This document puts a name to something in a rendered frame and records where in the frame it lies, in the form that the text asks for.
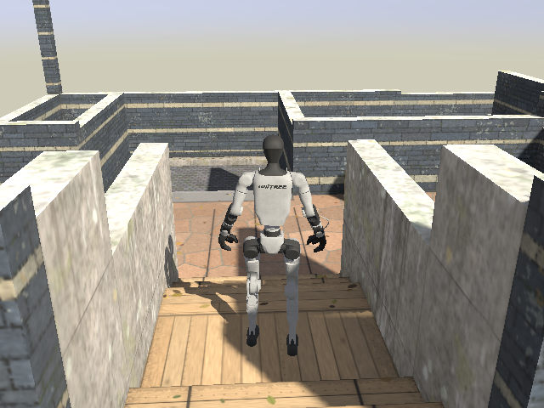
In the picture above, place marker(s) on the robot left forearm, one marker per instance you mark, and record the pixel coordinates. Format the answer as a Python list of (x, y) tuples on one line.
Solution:
[(228, 222)]

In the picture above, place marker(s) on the robot left hand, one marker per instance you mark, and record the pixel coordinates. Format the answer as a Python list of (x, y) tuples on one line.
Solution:
[(230, 239)]

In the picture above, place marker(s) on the right robot foot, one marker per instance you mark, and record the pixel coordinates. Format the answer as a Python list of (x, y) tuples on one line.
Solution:
[(292, 349)]

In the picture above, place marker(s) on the robot right shin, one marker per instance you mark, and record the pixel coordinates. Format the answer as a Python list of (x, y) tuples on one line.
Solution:
[(292, 315)]

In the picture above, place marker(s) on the right robot upper arm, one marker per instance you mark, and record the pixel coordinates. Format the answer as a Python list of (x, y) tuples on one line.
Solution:
[(299, 180)]

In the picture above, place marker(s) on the left robot upper arm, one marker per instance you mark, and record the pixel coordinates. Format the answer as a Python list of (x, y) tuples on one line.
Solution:
[(245, 180)]

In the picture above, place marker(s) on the robot right forearm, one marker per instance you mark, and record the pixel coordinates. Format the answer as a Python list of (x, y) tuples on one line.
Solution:
[(315, 224)]

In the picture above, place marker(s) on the robot right hand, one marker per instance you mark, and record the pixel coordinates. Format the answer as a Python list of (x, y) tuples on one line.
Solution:
[(314, 240)]

